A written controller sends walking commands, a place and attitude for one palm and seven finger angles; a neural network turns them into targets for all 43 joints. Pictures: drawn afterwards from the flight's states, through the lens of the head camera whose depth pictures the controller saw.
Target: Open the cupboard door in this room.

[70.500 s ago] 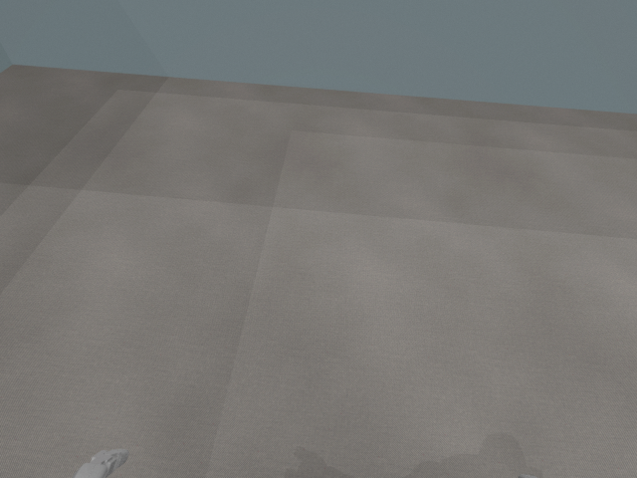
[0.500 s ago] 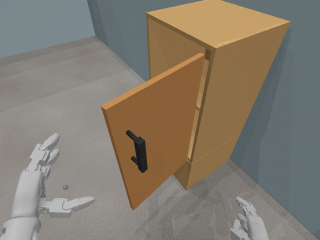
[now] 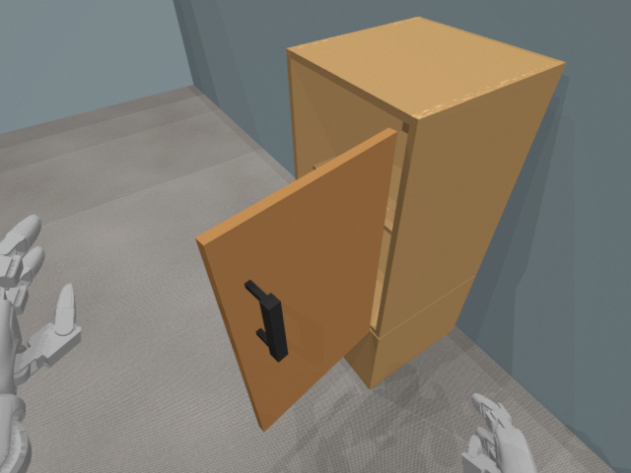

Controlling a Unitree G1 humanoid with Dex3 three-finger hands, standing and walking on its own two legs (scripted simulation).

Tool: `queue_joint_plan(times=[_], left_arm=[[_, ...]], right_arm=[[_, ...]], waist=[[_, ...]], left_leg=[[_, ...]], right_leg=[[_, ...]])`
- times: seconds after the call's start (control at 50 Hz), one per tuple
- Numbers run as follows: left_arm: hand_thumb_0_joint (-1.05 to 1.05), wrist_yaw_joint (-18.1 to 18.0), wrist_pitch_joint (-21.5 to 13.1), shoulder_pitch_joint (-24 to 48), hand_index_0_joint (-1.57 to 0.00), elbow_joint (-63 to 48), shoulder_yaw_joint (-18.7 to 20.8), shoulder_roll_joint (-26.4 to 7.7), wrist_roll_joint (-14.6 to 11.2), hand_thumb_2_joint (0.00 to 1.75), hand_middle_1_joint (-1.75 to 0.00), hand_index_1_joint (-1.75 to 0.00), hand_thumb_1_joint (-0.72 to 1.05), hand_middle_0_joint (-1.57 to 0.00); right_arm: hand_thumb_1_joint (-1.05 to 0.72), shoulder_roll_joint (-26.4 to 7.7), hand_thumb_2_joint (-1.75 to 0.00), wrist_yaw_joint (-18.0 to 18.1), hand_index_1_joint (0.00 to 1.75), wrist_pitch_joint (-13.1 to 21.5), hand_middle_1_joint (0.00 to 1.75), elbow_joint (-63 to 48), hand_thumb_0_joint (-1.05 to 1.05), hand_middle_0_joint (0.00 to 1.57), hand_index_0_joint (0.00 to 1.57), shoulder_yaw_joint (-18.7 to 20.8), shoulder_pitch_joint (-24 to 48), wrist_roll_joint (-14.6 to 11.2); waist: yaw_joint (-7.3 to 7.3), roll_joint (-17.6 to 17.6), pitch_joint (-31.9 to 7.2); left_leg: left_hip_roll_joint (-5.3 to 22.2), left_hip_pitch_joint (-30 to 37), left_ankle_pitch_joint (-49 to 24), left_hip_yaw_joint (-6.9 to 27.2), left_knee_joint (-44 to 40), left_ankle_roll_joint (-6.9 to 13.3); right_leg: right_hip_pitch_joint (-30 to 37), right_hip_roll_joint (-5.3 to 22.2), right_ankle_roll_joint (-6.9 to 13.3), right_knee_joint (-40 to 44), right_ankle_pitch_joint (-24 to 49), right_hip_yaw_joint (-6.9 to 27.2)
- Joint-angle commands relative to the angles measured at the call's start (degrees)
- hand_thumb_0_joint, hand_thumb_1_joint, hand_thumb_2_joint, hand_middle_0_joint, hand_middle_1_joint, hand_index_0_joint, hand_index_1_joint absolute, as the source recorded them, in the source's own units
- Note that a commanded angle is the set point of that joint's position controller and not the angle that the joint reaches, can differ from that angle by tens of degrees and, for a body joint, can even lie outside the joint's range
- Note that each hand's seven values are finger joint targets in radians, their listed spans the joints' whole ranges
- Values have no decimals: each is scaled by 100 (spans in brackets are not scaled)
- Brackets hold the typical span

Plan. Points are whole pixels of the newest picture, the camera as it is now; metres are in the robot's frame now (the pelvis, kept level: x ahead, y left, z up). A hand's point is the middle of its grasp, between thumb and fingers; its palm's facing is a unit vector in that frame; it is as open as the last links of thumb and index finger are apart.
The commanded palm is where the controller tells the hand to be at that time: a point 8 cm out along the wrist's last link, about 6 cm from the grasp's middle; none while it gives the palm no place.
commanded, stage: draw the hand back to the body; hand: left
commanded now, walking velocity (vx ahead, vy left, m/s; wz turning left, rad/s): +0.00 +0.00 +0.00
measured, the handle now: (266, 321) +0.32 +0.12 +0.00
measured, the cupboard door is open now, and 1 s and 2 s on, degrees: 100 100 100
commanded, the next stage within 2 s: step back with the hand held close in 0.30 s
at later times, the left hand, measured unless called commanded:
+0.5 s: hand (92, 327) +0.20 +0.24 +0.16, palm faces +0.44 -0.80 -0.41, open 7.4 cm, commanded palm +0.14 +0.28 +0.18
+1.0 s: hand (11, 400) +0.13 +0.28 +0.16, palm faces +0.35 -0.80 -0.50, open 7.4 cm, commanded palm +0.06 +0.32 +0.18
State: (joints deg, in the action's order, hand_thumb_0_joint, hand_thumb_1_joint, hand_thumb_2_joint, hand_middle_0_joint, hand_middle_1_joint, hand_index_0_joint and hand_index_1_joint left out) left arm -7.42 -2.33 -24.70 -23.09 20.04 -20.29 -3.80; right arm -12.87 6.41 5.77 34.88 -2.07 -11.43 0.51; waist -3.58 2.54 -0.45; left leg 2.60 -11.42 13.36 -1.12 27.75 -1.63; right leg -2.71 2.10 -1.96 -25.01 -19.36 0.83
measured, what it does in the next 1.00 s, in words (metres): shifts its weight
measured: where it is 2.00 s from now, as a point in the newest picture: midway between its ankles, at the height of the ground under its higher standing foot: outside the picture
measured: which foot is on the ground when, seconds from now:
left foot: down 0.00-1.00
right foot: down 0.00-1.00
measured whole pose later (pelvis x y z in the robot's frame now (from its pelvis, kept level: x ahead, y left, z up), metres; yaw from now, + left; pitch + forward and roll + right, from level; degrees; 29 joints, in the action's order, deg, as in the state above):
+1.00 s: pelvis -0.08 +0.03 +0.00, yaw -1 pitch -1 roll -2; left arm -7.7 -9.8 -32.5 -30.4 24.0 -25.3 -3.0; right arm -12.3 5.3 0.0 29.8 0.0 -10.4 -0.6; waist 0.6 0.9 3.9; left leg 3.4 -20.7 5.7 -2.0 27.6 0.4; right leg -12.8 1.2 -3.5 -25.7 -11.6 2.2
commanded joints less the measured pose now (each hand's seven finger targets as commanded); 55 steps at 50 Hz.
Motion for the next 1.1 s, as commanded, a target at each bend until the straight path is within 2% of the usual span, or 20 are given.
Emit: queue_joint_plan(times=[0.0,0.12,0.18,0.24,0.38,0.4,0.42,0.44,0.46,0.52,0.58,0.64,0.68,0.72,0.78,0.86,0.94,1.02,1.04,1.08], left_arm=[[0,9,-329,359,-20,-746,401,-725,-10,90,-30,-30,90,-20],[0,-2,-434,653,-20,-1042,624,-1041,12,90,-30,-30,90,-20],[0,-27,-471,716,-20,-1182,684,-1145,29,90,-30,-30,90,-20],[0,-16,-485,630,-20,-1124,627,-1039,14,90,-30,-30,90,-20],[0,57,-467,568,-20,-689,525,-908,-28,90,-30,-30,90,-20],[0,50,-579,657,-20,-1549,697,-1124,-41,90,-30,-30,90,-20],[0,2,-806,969,-20,-1754,1268,-1778,58,90,-30,-30,90,-20],[0,51,-842,389,-20,-1298,1032,-1438,67,90,-30,-30,90,-20],[0,75,-811,103,-20,-1197,934,-1339,80,90,-30,-30,90,-20],[0,78,-849,-216,-20,-1255,905,-1216,72,90,-30,-30,90,-20],[0,54,-844,-512,-20,-1262,1027,-1313,47,90,-30,-30,90,-20],[0,26,-819,-594,-20,-1378,1112,-1401,22,90,-30,-30,90,-20],[0,-11,-826,-595,-20,-1541,1165,-1496,25,90,-30,-30,90,-20],[0,-37,-823,-669,-20,-1598,1158,-1484,7,90,-30,-30,90,-20],[0,-101,-857,-723,-20,-1711,1183,-1511,23,90,-30,-30,90,-20],[0,-157,-991,-757,-20,-1817,1185,-1460,35,90,-30,-30,90,-20],[0,-201,-1170,-777,-20,-1824,1267,-1392,100,90,-30,-30,90,-20],[0,-198,-1331,-626,-20,-1789,1329,-1237,224,90,-30,-30,90,-20],[0,-194,-1355,-620,-20,-1782,1355,-1244,239,90,-30,-30,90,-20],[0,-181,-1403,-648,-20,-1878,1477,-1398,195,90,-30,-30,90,-20]], right_arm=[[-90,-594,-90,11,30,240,30,-894,0,20,20,279,743,-13],[-90,-562,-90,47,30,236,30,-882,0,20,20,300,843,12],[-90,-544,-90,68,30,280,30,-845,0,20,20,284,858,19],[-90,-534,-90,68,30,321,30,-823,0,20,20,300,874,21],[-90,-567,-90,59,30,264,30,-788,0,20,20,339,868,9],[-90,-546,-90,39,30,324,30,-915,0,20,20,341,935,17],[-90,-652,-90,-9,30,176,30,-972,0,20,20,332,838,-14],[-90,-606,-90,-22,30,58,30,-848,0,20,20,357,854,14],[-90,-601,-90,-44,30,-18,30,-905,0,20,20,376,907,1],[-90,-653,-90,-63,30,-201,30,-1007,0,20,20,440,805,-13],[-90,-665,-90,-61,30,-358,30,-1100,0,20,20,497,766,-57],[-90,-642,-90,-55,30,-479,30,-1228,0,20,20,517,792,-92],[-90,-650,-90,-36,30,-522,30,-1276,0,20,20,527,801,-95],[-90,-635,-90,-39,30,-527,30,-1338,0,20,20,524,804,-105],[-90,-671,-90,-31,30,-515,30,-1358,0,20,20,537,757,-99],[-90,-684,-90,-51,30,-409,30,-1379,0,20,20,517,720,-111],[-90,-744,-90,-64,30,-254,30,-1390,0,20,20,508,691,-112],[-90,-832,-90,-72,30,-12,30,-1364,0,20,20,543,694,-118],[-90,-833,-90,-85,30,44,30,-1340,0,20,20,561,673,-112],[-90,-783,-90,-101,30,132,30,-1314,0,20,20,584,683,-93]], waist=[[21,-150,-158],[-26,-67,-383],[-40,169,-404],[-30,189,-307],[-14,-249,-96],[-89,45,-384],[245,-81,90],[261,-390,-91],[248,-514,-148],[278,-99,-565],[273,54,-831],[284,-199,-976],[275,-114,-1055],[276,-151,-1006],[279,166,-938],[321,368,-597],[325,772,-329],[259,1395,-254],[245,1442,-290],[237,1130,-354]], left_leg=[[-126,881,-1226,-236,-411,265],[-184,1058,-1185,-284,-443,289],[-212,1090,-1219,-307,-414,273],[-203,1149,-1228,-328,-441,266],[-178,1109,-1218,-337,-509,289],[-195,1228,-1326,-316,-461,302],[-132,895,-1198,-388,-75,351],[-162,797,-1324,-304,40,347],[-156,809,-1495,-338,72,342],[-35,923,-2353,-310,-44,299],[45,1065,-2903,-331,-62,293],[100,1050,-2946,-371,-90,268],[98,982,-2927,-345,-149,263],[122,883,-2679,-355,-206,256],[112,536,-2139,-306,-327,255],[147,-128,-672,-170,-639,268],[325,-1290,1214,171,-1168,409],[848,-2909,3104,830,-1872,689],[901,-3093,3222,878,-1865,728],[733,-2853,2865,721,-1367,677]], right_leg=[[-785,-284,165,506,1814,-394],[-663,-276,156,629,1831,-338],[-590,-260,177,675,1888,-314],[-682,-278,156,720,1898,-320],[-682,-287,121,797,1887,-311],[-588,-265,127,784,2049,-268],[-1261,-5,120,1088,2724,51],[-1072,93,121,960,3155,-29],[-1029,118,107,889,3506,3],[-812,59,76,552,3727,-117],[-786,-22,45,447,3655,-184],[-806,-71,13,357,3705,-201],[-741,-102,8,293,3572,-218],[-836,-135,-9,286,3318,-195],[-793,-167,6,272,2790,-170],[-827,-271,22,259,1776,-140],[-387,-463,10,-141,896,-167],[540,-796,-30,-1407,419,-349],[625,-826,2,-1587,361,-358],[259,-728,103,-1182,188,-166]])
